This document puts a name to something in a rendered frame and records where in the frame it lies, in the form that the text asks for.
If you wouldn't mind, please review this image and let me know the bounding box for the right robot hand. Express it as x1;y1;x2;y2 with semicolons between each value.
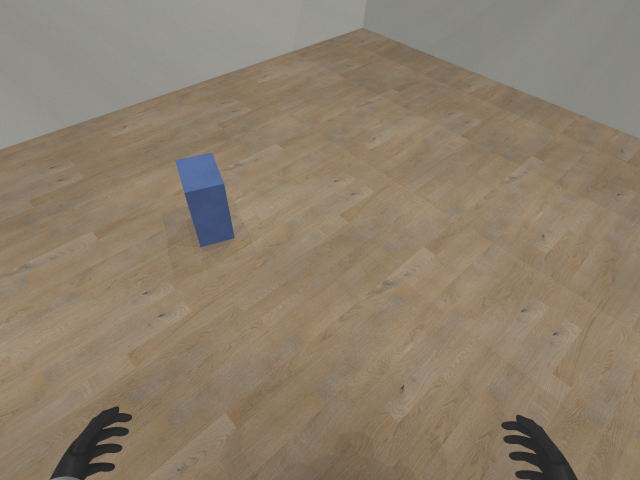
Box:
501;415;578;480

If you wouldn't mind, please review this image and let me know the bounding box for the carton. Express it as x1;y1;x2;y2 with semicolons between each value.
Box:
175;153;235;247

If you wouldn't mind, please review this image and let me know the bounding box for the left robot hand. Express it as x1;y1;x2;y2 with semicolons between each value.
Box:
50;406;132;480

